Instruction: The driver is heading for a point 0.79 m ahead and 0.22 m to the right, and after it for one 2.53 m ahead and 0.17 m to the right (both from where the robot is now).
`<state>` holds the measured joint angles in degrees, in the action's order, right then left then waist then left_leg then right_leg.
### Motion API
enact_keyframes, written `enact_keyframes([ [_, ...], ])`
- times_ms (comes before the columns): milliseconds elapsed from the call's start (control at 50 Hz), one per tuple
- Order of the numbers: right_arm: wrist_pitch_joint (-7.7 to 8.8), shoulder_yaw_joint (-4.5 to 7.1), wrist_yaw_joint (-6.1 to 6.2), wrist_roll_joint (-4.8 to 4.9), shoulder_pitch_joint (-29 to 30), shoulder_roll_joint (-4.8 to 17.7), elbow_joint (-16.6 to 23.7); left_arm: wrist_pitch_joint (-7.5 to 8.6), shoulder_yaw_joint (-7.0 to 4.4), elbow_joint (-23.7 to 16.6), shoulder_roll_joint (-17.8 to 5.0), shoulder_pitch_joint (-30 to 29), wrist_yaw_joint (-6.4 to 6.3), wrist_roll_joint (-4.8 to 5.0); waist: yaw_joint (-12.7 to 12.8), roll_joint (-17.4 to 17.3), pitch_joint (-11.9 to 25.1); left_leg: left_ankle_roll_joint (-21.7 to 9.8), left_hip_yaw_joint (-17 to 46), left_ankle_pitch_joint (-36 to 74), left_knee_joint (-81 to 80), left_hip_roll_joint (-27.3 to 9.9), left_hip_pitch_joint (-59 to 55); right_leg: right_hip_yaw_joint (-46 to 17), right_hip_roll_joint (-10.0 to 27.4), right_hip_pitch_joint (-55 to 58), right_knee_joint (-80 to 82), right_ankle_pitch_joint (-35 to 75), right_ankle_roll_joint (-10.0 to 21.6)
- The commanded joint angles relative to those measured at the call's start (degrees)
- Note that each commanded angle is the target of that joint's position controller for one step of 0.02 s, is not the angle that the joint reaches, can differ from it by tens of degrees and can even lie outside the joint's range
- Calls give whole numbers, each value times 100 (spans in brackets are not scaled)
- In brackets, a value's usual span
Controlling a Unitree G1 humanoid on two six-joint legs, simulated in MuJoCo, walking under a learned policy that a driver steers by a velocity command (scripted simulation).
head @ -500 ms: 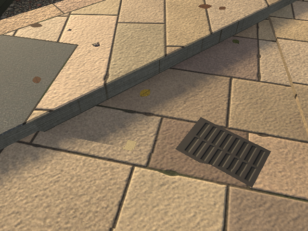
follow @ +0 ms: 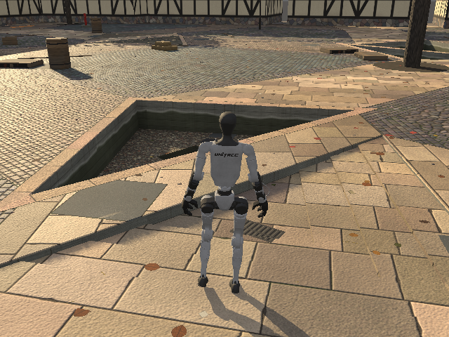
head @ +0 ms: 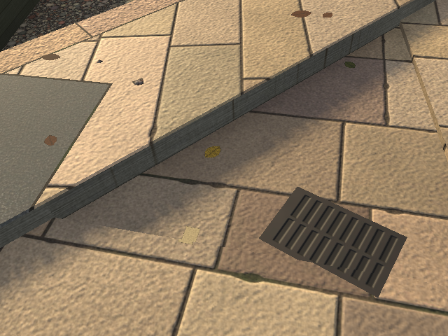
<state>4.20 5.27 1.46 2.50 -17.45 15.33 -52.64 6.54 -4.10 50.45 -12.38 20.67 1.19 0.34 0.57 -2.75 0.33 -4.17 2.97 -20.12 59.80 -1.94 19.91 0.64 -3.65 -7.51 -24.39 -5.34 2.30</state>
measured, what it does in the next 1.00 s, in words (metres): goes down, turning right: left foot, then right foot 0.03 m lower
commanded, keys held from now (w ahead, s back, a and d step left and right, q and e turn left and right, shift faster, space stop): w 0.22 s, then w+e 0.78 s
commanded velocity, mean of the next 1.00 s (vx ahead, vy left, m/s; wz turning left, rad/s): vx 0.48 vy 0.00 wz -0.33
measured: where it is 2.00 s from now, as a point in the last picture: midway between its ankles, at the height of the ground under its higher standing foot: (325, 225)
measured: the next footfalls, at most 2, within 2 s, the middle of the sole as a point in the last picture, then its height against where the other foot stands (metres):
left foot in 0.32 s outside the picture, level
right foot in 0.88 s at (312, 332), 0.03 m lower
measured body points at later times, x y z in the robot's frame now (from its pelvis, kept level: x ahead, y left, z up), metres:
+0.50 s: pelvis +0.27 +0.04 -0.03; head +0.30 +0.04 +0.42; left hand +0.34 +0.30 -0.16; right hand +0.36 -0.23 -0.15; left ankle +0.33 +0.13 -0.76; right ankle +0.21 -0.10 -0.68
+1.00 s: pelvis +0.52 -0.10 -0.06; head +0.56 -0.14 +0.39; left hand +0.75 +0.09 -0.16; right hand +0.48 -0.40 -0.19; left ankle +0.48 +0.09 -0.69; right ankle +0.52 -0.17 -0.80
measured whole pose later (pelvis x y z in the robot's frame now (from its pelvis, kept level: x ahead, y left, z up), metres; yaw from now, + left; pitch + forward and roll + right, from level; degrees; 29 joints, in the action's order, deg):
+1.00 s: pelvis +0.52 -0.10 -0.06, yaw -26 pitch +2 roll +2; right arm 6.5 3.6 -0.7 0.9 -12.0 17.8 -50.9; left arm 2.4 -4.1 41.3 -16.0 12.9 2.0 1.0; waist -1.0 -0.5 -3.1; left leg 0.7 0.5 -23.3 69.3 -3.3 22.6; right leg -0.5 -3.9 -19.7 -29.8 -12.1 5.3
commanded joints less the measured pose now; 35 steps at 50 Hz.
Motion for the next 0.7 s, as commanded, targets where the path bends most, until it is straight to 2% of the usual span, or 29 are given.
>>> enact_keyframes([
  [20, 257, 65, -108, -98, 901, 374, 570, 14, -36, -60, -459, 577, -47, -51, 311, 766, -458, -130, 93, 633, 71, -436, 2476, -2005, 1578, 1558, 1381, 718, 639],
  [40, 274, 51, -160, -100, 1000, 289, 606, 16, -24, 52, -504, 831, -72, -29, 328, 869, -443, -72, -23, 825, -142, -419, 2562, -1808, 1548, 1614, 1356, 1433, 645],
  [60, 282, 21, -197, -125, 1131, 195, 653, 6, -23, 118, -557, 975, -104, -2, 353, 810, -466, 8, -127, 971, -303, -388, 2695, -1661, 1533, 1657, 1340, 1952, 664],
  [120, 333, -101, -279, -175, 1903, -30, 945, -75, -1, 110, -671, 840, -239, 16, 384, 552, -771, 235, -415, 1971, -2132, -133, 2164, -1166, 1225, 799, 1637, 1668, 669],
  [160, 356, -166, -353, -178, 2253, -119, 1075, -72, -19, 145, -804, 864, -285, 0, 444, 705, -829, 301, -546, 2855, -3108, 131, 1238, -981, 1120, 115, 1895, 1269, 690],
  [180, 360, -172, -382, -156, 2357, -71, 1159, -49, -47, 207, -882, 927, -289, 22, 437, 755, -859, 280, -478, 3221, -3310, 169, 919, -1005, 1200, -45, 2031, 1087, 705],
  [220, 358, -146, -396, -110, 2376, 137, 1288, 2, -85, 320, -885, 926, -291, 98, 304, 790, -885, 161, -217, 3602, -3662, 147, 590, -931, 1290, 46, 2072, 934, 623],
  [240, 370, -116, -395, -134, 2258, 260, 1292, -1, -107, 366, -855, 929, -297, 118, 191, 769, -791, 81, -26, 3678, -3670, 107, 401, -946, 1360, 220, 1902, 1087, 559],
  [280, 395, -12, -329, -187, 1653, 535, 1133, -56, -170, 334, -914, 830, -280, 77, -161, 652, -331, 2, -6, 3319, -3482, 297, -387, -975, 1308, 491, 1163, 2138, 459],
  [300, 387, 78, -260, -191, 959, 719, 923, -112, -184, 287, -945, 696, -238, 14, -535, 565, 73, -102, -63, 3060, -3388, 385, -1113, -942, 1203, 494, 246, 2879, 382],
  [320, 359, 124, -190, -246, -36, 838, 653, -155, -146, 132, -885, 375, -190, -25, -1092, 406, 590, -274, 39, 3239, -3432, 73, -2229, -785, 929, -23, -1209, 2817, 191],
  [340, 348, 136, -188, -398, -709, 1184, 499, -139, 56, 57, -123, 853, -131, -120, -856, -908, 1431, -951, 1364, 4159, -2871, -1320, -4307, -587, 105, -1849, -3508, -1226, -71],
  [360, 315, 81, -269, -314, -882, 998, 470, -142, 189, 349, 39, 1927, -142, 107, -621, -1242, 2342, -1554, 2765, 3604, -2917, -2113, -5085, -1168, -50, -2710, -4937, -3279, -99],
  [380, 263, 94, -305, -178, -695, 820, 459, -144, 77, 319, -408, 1636, -166, 326, -654, -734, 2045, -1519, 2864, 1763, -3600, -2029, -4431, -1166, 275, -3152, -5264, -2780, -66],
  [400, 244, 30, -311, -140, -90, 590, 584, -161, -12, 74, -768, 918, -230, 347, -568, -173, 1199, -1247, 2478, 1017, -4094, -1781, -3420, -867, 581, -3304, -5084, -2172, -55],
  [420, 244, -35, -316, -171, 423, 479, 624, -209, -66, -56, -854, 507, -276, 262, -390, 111, 583, -1184, 2185, 1035, -4468, -1739, -2365, -751, 792, -3193, -4971, -1723, -102],
  [440, 281, -67, -327, -253, 684, 422, 631, -288, -92, -89, -786, 454, -285, 153, -181, 76, 356, -1168, 1960, 1066, -4710, -1678, -1587, -794, 1014, -2859, -4833, -1499, -113],
  [460, 303, -75, -343, -298, 885, 363, 609, -377, -75, -78, -597, 542, -263, 122, -3, -49, 170, -1084, 1625, 878, -4991, -1535, -1004, -841, 1157, -2543, -4596, -1384, -105],
  [480, 330, -76, -347, -300, 1019, 339, 578, -448, -63, -128, -448, 529, -257, 139, 107, -148, 16, -1001, 1302, 802, -5209, -1440, -635, -840, 1244, -2432, -4298, -1369, -83],
  [500, 363, -59, -338, -279, 1069, 398, 540, -496, -53, -220, -398, 376, -258, 129, 124, -157, -117, -981, 1008, 957, -5378, -1416, -444, -793, 1290, -2473, -4052, -1259, -79],
  [540, 412, 20, -269, -311, 924, 633, 422, -508, -86, -400, -500, 80, -247, 41, 105, 4, -113, -1036, 528, 1445, -5488, -1399, -505, -785, 1328, -2637, -3636, -557, -89],
  [580, 426, 30, -190, -301, 818, 664, 317, -442, -138, -460, -601, -112, -192, 51, 82, 167, -110, -911, 15, 1849, -5423, -1244, -785, -871, 1277, -2837, -3030, 377, -68],
  [620, 381, 21, -128, -260, 792, 714, 253, -354, -98, -569, -518, -486, -117, 83, 5, 126, -184, -672, -587, 2032, -5307, -993, -806, -637, 1148, -2677, -2108, 1229, -53],
  [640, 345, 27, -105, -235, 709, 762, 220, -329, -58, -656, -446, -782, -73, 80, -115, 81, -225, -595, -779, 1953, -5293, -927, -772, -429, 1063, -2493, -1684, 1515, -50],
  [700, 256, 72, -93, -167, 341, 963, 66, -368, -13, -944, -476, -1374, 54, 101, -333, 104, -389, -526, -868, 1614, -5176, -1153, -1246, -356, 1039, -2544, -1130, 1528, -19],
])
Velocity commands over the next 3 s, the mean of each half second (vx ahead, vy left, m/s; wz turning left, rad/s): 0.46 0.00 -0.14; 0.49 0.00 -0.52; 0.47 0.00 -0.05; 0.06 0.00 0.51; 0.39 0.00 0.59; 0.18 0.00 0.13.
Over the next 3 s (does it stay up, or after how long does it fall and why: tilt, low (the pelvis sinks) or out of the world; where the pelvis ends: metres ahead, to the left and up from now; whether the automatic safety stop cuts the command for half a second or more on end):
stays up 1.31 -0.20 -0.09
